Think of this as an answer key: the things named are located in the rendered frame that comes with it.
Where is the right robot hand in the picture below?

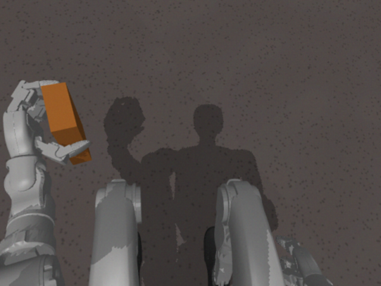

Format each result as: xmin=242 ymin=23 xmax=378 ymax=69
xmin=275 ymin=235 xmax=323 ymax=286

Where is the right robot arm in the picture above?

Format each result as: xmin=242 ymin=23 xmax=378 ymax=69
xmin=303 ymin=274 xmax=333 ymax=286

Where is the carton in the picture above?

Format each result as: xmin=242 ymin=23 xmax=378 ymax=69
xmin=41 ymin=82 xmax=92 ymax=165

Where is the left robot arm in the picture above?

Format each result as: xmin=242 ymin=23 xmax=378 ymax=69
xmin=0 ymin=155 xmax=65 ymax=286

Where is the right robot foot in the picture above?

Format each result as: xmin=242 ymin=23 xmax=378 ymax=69
xmin=204 ymin=226 xmax=230 ymax=286

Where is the left robot hand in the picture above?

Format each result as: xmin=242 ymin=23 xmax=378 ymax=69
xmin=3 ymin=80 xmax=91 ymax=165

